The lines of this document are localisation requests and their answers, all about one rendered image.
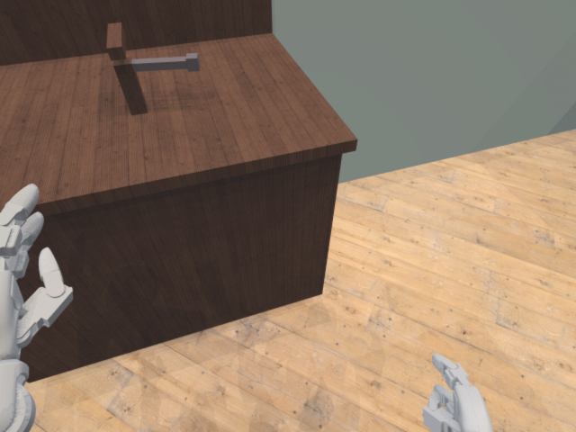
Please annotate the right robot hand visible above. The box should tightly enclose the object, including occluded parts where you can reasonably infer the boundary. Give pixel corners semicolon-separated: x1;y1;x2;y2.
423;354;493;432

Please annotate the tap lever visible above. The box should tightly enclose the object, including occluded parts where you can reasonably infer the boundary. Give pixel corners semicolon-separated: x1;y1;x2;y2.
131;53;200;72

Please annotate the left robot hand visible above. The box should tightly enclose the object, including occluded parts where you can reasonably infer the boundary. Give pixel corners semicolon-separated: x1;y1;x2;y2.
0;184;73;361

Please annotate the robot left forearm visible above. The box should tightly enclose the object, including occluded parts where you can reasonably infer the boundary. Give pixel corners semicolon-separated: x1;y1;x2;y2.
0;359;36;432

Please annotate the counter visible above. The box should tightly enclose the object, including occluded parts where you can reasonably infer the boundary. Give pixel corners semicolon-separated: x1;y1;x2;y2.
0;0;357;383

